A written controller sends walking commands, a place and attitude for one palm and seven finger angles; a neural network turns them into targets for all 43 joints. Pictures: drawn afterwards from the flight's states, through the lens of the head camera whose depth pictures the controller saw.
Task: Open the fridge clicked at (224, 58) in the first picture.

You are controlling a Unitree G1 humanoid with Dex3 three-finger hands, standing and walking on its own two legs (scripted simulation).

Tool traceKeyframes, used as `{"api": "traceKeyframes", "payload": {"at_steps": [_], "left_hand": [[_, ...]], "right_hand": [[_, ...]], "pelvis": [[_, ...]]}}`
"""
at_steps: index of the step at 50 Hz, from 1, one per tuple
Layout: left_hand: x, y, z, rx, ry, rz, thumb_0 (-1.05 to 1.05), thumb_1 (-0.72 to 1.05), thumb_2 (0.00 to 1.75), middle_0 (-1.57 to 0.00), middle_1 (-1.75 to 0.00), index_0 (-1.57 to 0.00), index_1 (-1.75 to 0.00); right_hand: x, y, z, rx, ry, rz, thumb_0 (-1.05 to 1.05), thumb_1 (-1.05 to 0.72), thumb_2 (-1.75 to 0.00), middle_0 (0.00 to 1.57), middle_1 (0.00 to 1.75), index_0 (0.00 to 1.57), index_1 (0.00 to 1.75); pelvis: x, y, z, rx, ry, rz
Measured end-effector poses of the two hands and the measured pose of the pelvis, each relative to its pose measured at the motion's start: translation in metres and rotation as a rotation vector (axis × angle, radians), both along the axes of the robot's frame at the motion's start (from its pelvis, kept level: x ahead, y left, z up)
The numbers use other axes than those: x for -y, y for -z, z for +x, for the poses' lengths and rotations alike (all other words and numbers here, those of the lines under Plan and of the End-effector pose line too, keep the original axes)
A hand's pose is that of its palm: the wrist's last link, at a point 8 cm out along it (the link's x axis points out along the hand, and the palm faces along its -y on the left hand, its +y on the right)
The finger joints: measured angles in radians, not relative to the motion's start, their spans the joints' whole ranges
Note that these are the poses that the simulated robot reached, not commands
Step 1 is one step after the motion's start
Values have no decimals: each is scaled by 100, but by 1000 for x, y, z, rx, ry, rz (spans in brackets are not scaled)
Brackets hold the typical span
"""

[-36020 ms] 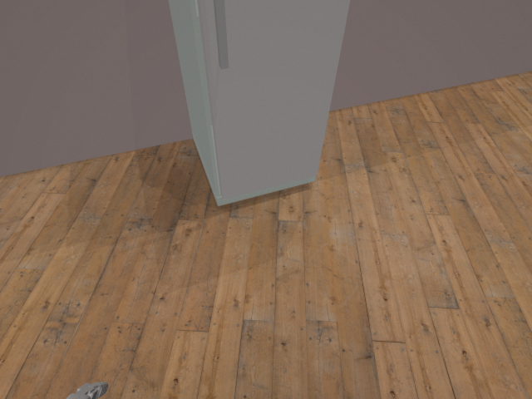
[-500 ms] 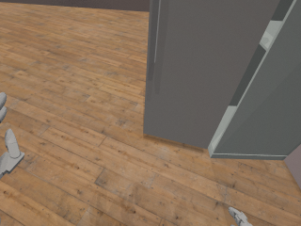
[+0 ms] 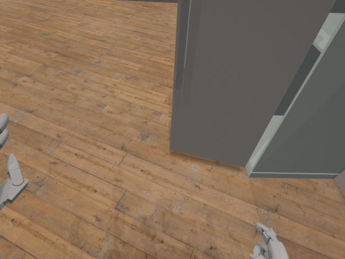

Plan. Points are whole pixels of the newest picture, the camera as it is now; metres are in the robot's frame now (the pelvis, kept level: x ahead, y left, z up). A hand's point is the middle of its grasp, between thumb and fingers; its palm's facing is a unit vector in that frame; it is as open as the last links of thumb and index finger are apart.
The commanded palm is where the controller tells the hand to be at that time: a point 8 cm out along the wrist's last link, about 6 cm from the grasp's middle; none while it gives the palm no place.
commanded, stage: stop stepping back and stand still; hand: left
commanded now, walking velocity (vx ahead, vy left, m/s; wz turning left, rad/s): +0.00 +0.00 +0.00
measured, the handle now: (187, 4) +0.88 +0.02 +0.24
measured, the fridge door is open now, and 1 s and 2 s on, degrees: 75 75 75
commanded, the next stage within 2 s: let the arm hang, fingers relaxed in 0.24 s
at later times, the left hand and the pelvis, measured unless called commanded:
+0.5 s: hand (62, 236) +0.17 +0.27 -0.05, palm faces +0.08 -0.90 -0.44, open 7.4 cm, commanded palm none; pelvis -0.02 +0.02 -0.01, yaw +1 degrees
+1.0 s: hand out of the picture +0.01 +0.27 -0.15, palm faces -0.07 -0.93 -0.37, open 7.3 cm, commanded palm none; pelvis -0.02 +0.01 +0.01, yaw +0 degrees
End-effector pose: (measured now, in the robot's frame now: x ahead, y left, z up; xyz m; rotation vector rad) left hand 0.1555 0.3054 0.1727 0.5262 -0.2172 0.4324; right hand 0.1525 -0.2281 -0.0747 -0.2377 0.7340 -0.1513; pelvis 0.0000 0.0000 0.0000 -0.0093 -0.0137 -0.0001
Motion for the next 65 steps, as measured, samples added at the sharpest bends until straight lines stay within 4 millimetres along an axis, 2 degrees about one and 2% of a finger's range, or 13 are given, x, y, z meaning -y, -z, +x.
{"api": "traceKeyframes", "payload": {"at_steps": [9,16,18,20,23,27,30,34,40,45,54,60,65], "left_hand": [[4,-4,5,25,49,-12,2,89,90,-21,-30,-21,-30],[-2,-9,-1,30,43,10,2,89,90,-22,-30,-21,-30],[-5,-1,0,5,45,8,1,89,90,-21,-30,-21,-30],[-12,40,11,-172,45,-46,1,90,90,-21,-30,-21,-30],[-14,130,12,-557,11,-178,0,90,90,-20,-30,-20,-30],[13,232,-30,-1001,4,-320,1,91,90,-20,-30,-20,-30],[42,281,-75,-1228,15,-421,1,91,90,-20,-30,-20,-30],[68,312,-133,-1432,-2,-527,2,92,90,-21,-30,-20,-30],[48,315,-182,-1578,-121,-540,2,93,90,-21,-30,-21,-30],[14,301,-180,-1587,-216,-475,1,92,90,-21,-30,-21,-30],[-18,274,-110,-1435,-225,-368,1,91,90,-20,-30,-20,-30],[-10,265,-57,-1324,-153,-349,1,91,90,-20,-30,-20,-30],[3,265,-31,-1283,-97,-359,1,91,90,-20,-30,-20,-30]], "right_hand": [[-11,-13,20,51,-26,-10,2,-91,-89,20,30,21,30],[-12,-16,18,57,-16,-8,2,-90,-89,20,30,21,30],[-11,-12,15,55,-32,1,2,-90,-89,20,30,21,30],[-6,1,13,12,-74,17,1,-90,-89,20,30,21,30],[6,19,2,-58,-66,26,1,-90,-89,20,30,21,30],[22,31,-33,-160,-19,6,1,-91,-89,20,30,21,30],[33,35,-71,-286,11,-27,1,-91,-89,20,30,21,30],[46,36,-123,-479,54,-64,1,-91,-89,20,30,21,30],[59,34,-170,-656,115,-90,1,-91,-89,20,30,21,30],[61,38,-170,-670,137,-79,1,-91,-89,20,30,21,30],[49,47,-119,-558,105,-27,1,-91,-89,20,30,21,30],[44,43,-82,-477,81,-12,1,-91,-89,20,30,21,30],[46,37,-65,-445,75,-21,1,-91,-89,20,30,21,30]], "pelvis": [[-6,-1,1,-5,0,-5],[-8,-2,-1,-4,3,-6],[-10,-1,-3,-9,-5,-9],[-13,2,-8,-15,-19,-12],[-18,6,-14,-19,-20,-9],[-18,7,-21,-8,-10,6],[-15,5,-24,0,-5,12],[-11,1,-27,-3,-6,9],[-7,-4,-27,-10,-9,1],[-7,-6,-22,-7,-5,0],[-9,-10,-11,1,2,3],[-11,-12,-3,6,3,7],[-11,-13,4,6,3,9]]}}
